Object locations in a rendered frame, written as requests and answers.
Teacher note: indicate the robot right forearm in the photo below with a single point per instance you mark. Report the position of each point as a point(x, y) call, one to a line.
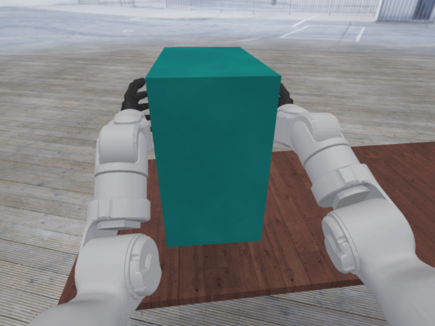
point(338, 179)

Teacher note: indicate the robot right upper arm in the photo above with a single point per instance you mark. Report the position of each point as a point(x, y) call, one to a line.
point(370, 239)

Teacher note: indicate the robot left hand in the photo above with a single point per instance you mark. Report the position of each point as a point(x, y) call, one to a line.
point(132, 97)

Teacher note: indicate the robot right hand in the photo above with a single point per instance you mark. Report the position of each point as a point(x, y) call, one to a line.
point(284, 97)

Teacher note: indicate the robot left forearm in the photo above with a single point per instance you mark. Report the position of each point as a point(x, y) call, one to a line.
point(120, 171)

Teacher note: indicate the table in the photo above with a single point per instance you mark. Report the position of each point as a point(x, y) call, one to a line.
point(291, 256)

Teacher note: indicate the robot left upper arm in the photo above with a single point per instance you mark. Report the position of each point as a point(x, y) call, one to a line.
point(113, 275)

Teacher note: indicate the carton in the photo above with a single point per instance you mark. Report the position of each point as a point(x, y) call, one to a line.
point(213, 112)

